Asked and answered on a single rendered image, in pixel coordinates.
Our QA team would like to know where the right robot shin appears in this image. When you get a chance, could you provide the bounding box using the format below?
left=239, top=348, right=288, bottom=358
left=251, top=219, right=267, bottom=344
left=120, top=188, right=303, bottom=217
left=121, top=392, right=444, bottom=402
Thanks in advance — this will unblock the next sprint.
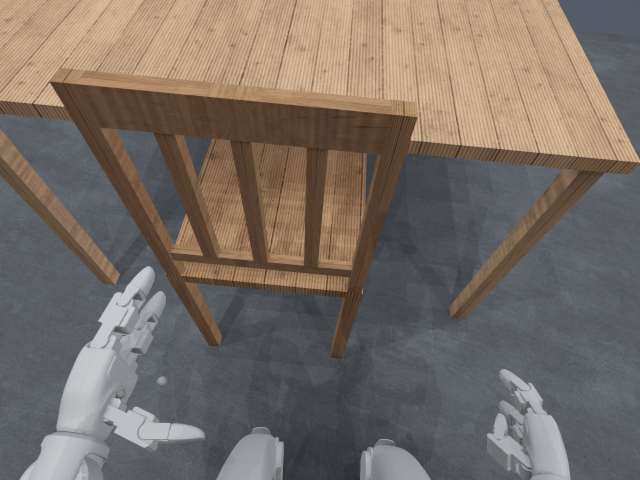
left=373, top=439, right=395, bottom=448

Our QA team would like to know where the right robot thigh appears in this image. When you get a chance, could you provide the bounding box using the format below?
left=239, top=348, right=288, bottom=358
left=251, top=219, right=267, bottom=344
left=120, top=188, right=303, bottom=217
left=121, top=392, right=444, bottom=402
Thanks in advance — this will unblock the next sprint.
left=360, top=445, right=431, bottom=480

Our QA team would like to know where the chair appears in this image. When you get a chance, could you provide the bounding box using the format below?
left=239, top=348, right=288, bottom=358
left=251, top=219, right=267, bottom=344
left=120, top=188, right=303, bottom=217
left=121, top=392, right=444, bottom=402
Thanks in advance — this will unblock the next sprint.
left=49, top=68, right=418, bottom=359

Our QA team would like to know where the table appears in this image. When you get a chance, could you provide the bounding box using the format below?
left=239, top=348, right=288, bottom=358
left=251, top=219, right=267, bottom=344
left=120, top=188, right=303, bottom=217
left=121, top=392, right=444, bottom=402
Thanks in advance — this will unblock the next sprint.
left=0, top=0, right=640, bottom=319

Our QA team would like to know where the left robot forearm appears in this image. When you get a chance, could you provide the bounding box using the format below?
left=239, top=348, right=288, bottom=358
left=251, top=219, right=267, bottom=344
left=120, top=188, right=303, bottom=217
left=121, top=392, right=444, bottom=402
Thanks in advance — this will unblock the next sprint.
left=20, top=432, right=110, bottom=480

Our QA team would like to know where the left robot hand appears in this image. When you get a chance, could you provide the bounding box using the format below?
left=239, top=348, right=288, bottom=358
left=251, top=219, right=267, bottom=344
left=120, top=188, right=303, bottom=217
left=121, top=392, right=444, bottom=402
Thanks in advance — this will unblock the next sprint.
left=56, top=266, right=205, bottom=452

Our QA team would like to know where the right robot hand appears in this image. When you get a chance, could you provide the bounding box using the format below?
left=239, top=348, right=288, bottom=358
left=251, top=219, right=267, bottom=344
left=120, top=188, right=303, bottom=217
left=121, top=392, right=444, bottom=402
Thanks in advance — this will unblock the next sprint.
left=487, top=369, right=571, bottom=480

